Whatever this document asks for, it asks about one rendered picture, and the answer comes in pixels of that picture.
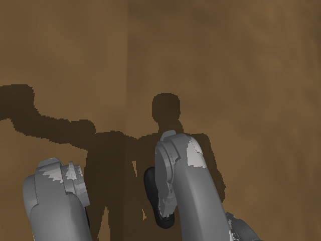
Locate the right robot foot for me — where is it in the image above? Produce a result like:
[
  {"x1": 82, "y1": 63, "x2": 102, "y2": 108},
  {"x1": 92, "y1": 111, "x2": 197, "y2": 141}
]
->
[{"x1": 143, "y1": 167, "x2": 175, "y2": 229}]

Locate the right robot hand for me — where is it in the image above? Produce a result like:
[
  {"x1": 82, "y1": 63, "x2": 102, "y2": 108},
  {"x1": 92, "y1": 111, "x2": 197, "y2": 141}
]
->
[{"x1": 225, "y1": 212, "x2": 260, "y2": 241}]

